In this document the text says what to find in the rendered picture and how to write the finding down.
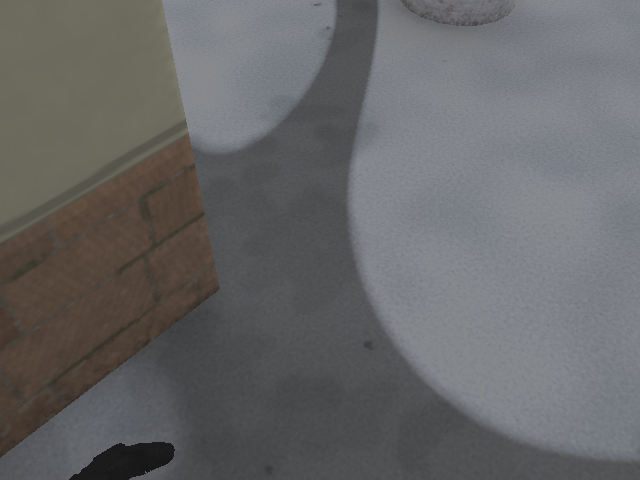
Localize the left robot hand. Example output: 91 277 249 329
69 442 175 480

